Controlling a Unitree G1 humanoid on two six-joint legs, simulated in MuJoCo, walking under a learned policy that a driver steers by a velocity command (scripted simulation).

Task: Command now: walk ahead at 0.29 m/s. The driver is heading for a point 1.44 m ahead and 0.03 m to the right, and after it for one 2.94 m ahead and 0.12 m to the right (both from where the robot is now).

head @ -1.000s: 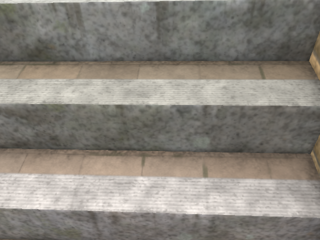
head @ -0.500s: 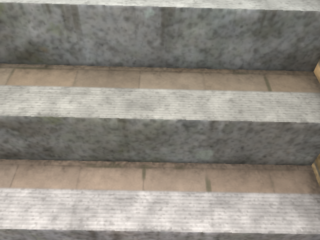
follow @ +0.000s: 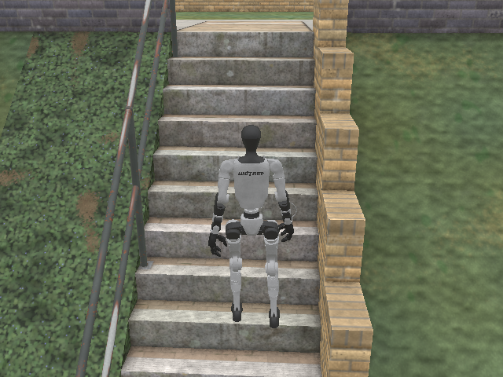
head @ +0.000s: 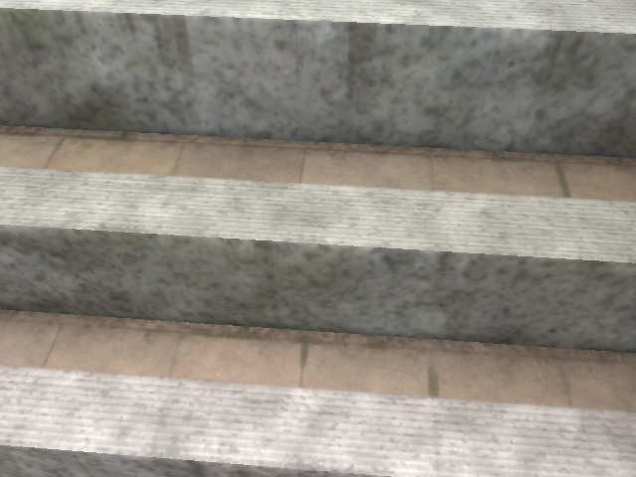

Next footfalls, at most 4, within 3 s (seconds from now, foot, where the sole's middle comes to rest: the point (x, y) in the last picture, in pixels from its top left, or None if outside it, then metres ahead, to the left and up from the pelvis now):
0.40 right None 0.23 -0.13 -0.56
0.98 left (268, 391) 0.51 0.12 -0.35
1.48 right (397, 201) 0.71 -0.07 -0.14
2.02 left None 0.96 0.16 0.07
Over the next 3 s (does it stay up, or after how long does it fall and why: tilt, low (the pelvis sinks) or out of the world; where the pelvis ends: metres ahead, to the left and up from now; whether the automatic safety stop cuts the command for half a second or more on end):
stays up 1.18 0.06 1.06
